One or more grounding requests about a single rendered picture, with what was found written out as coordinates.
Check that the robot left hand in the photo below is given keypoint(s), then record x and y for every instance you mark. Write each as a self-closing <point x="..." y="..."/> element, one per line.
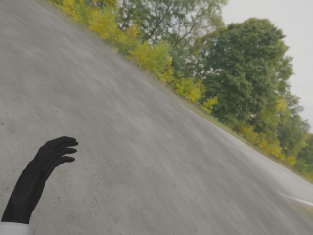
<point x="30" y="185"/>

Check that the robot left forearm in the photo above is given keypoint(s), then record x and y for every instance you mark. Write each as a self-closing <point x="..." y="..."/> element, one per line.
<point x="13" y="228"/>

